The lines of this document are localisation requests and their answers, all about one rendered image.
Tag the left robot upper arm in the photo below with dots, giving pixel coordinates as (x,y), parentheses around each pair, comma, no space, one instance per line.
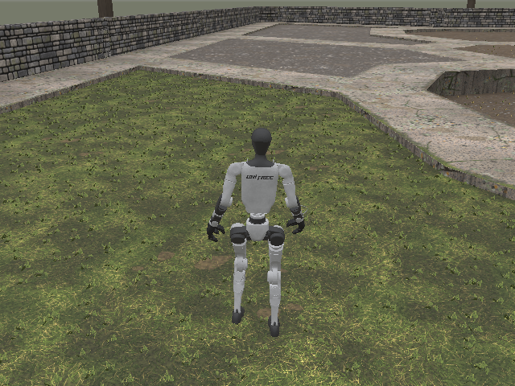
(229,183)

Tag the left robot thigh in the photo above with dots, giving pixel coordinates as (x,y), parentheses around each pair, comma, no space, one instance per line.
(238,238)

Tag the robot left forearm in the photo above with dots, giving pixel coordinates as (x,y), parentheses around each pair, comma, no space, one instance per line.
(218,213)

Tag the robot left shin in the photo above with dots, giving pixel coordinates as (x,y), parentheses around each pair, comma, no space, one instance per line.
(238,286)

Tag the robot left hand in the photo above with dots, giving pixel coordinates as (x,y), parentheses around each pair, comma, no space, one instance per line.
(211,230)

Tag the robot right forearm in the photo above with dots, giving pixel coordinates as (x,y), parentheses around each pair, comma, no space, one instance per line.
(297,212)

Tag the robot right hand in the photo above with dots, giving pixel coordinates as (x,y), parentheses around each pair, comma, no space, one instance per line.
(293,222)

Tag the right robot upper arm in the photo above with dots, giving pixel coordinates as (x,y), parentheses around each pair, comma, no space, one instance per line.
(289,184)

